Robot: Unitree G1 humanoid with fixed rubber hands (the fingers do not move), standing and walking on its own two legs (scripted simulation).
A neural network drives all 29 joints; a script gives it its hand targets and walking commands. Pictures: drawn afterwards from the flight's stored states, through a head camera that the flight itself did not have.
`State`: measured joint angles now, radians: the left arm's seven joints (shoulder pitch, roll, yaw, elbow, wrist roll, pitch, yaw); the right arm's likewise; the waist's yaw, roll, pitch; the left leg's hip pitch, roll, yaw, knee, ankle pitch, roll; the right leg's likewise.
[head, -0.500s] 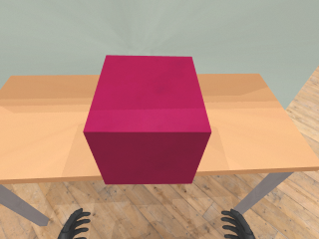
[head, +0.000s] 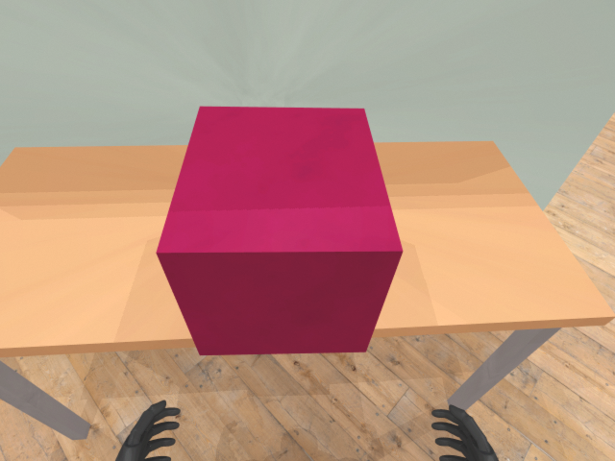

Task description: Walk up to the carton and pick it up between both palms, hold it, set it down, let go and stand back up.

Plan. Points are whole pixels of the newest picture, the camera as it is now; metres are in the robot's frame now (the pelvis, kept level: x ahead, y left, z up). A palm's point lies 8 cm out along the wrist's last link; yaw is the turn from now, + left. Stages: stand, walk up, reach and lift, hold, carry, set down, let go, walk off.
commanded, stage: stand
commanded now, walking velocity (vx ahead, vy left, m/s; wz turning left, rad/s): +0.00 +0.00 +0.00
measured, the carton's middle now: (283, 229) +0.46 +0.05 +0.03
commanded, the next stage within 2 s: none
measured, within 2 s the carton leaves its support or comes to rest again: neither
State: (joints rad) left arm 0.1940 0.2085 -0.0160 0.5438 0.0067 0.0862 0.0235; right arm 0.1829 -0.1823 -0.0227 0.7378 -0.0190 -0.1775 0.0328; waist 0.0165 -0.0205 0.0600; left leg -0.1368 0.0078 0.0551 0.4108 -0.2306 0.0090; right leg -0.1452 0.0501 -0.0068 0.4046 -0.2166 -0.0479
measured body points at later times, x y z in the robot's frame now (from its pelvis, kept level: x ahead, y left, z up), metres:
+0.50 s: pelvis +0.00 +0.02 +0.00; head -0.02 +0.01 +0.45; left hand +0.05 +0.25 -0.14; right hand -0.01 -0.23 -0.15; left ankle +0.00 +0.11 -0.74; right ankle +0.00 -0.09 -0.74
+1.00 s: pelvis -0.01 +0.03 +0.00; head -0.03 +0.03 +0.45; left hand -0.03 +0.24 -0.16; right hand -0.06 -0.18 -0.17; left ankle +0.00 +0.11 -0.74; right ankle +0.00 -0.09 -0.74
